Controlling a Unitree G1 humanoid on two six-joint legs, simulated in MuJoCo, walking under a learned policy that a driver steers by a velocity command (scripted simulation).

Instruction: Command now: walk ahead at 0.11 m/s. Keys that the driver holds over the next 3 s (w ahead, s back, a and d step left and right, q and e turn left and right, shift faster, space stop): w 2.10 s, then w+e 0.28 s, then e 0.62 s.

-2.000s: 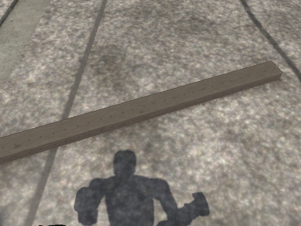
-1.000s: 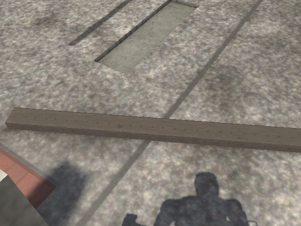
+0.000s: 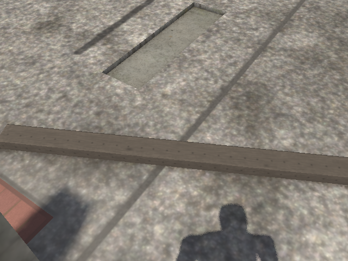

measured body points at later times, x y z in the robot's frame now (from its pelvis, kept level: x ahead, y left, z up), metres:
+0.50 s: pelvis +0.13 +0.05 +0.01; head +0.15 +0.07 +0.46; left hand +0.30 +0.29 -0.10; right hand +0.09 -0.19 -0.12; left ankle +0.04 +0.13 -0.73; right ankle +0.25 -0.12 -0.66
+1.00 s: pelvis +0.42 -0.01 +0.01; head +0.43 -0.02 +0.46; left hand +0.45 +0.26 -0.12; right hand +0.57 -0.28 -0.09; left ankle +0.53 +0.17 -0.65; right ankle +0.41 -0.09 -0.73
